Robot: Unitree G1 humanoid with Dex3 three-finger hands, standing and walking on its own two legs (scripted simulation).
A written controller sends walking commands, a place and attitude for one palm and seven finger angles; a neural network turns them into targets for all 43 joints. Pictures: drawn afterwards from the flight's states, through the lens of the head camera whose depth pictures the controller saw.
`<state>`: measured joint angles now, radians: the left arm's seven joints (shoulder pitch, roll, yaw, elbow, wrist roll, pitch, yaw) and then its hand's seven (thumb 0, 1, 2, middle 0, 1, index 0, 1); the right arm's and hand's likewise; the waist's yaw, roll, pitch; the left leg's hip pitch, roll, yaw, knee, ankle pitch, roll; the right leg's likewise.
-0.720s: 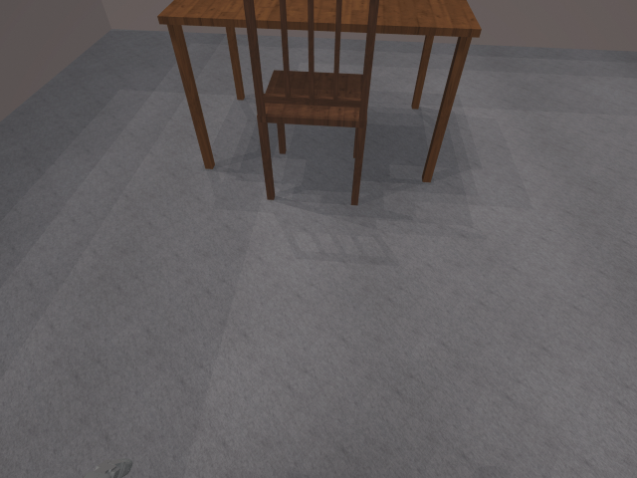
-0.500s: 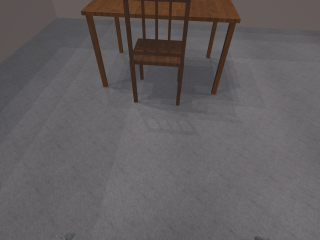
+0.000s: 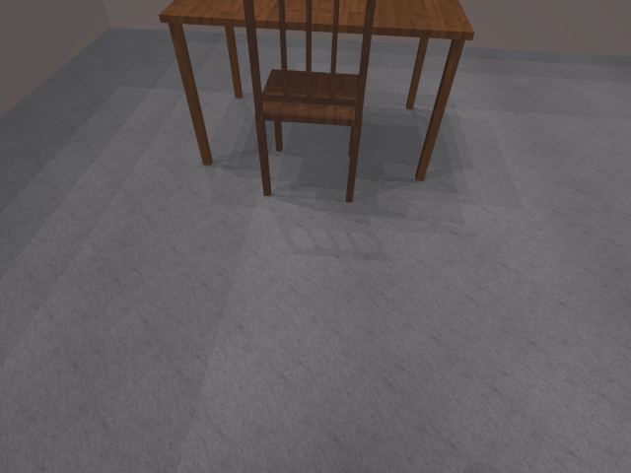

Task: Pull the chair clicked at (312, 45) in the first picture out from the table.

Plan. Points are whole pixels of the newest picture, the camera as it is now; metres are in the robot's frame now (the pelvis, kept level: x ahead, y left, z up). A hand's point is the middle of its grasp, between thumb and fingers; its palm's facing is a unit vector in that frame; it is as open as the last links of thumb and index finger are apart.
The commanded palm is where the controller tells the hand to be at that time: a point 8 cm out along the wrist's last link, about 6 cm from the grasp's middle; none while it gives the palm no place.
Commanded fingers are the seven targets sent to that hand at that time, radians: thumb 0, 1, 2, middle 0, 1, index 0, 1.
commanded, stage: stand and wait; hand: left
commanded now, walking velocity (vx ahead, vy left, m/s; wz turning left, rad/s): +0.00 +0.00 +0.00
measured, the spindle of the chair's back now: (308, 50) +1.43 +0.10 -0.08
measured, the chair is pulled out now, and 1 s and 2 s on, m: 0.00 0.00 0.00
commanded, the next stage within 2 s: look at it before walking up in 0.10 s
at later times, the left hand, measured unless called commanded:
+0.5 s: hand out of the picture +0.07 +0.24 -0.16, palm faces -0.04 -0.95 -0.32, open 7.4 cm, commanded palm none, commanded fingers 0.00 0.90 0.90 -0.20 -0.30 -0.20 -0.30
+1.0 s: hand out of the picture +0.06 +0.23 -0.17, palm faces -0.04 -0.96 -0.28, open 7.4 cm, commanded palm none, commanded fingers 0.00 0.90 0.90 -0.20 -0.30 -0.20 -0.30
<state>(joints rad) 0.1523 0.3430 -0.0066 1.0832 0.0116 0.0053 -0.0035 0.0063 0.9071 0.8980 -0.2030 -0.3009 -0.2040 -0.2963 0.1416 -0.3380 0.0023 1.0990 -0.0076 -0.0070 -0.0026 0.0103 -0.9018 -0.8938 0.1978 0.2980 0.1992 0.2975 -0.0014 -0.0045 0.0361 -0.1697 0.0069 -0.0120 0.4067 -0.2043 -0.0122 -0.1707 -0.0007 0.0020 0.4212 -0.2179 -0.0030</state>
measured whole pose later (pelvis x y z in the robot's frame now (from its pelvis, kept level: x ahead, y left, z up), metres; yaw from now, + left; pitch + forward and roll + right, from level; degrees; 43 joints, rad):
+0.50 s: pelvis +0.00 +0.00 +0.00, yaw +0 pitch -2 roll +0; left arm 0.14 0.33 -0.01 1.08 0.01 0.00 0.00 0.01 0.91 0.90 -0.20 -0.30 -0.20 -0.30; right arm 0.12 -0.33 0.00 1.10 -0.01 -0.01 0.00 0.01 -0.90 -0.89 0.20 0.30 0.20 0.30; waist 0.00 -0.01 0.03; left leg -0.16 0.01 -0.01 0.38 -0.19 -0.01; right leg -0.16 0.00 0.00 0.40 -0.21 0.00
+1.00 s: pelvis +0.02 +0.00 +0.00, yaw -1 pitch -1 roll +0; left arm 0.23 0.29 0.00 1.09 0.02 0.02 -0.01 0.00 0.91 0.90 -0.20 -0.30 -0.20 -0.30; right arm 0.19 -0.28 0.01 1.11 -0.02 0.00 0.00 0.01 -0.90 -0.89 0.20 0.30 0.20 0.30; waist 0.01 -0.01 -0.01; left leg -0.17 0.02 0.01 0.46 -0.29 -0.01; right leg -0.17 0.01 0.02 0.47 -0.29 -0.01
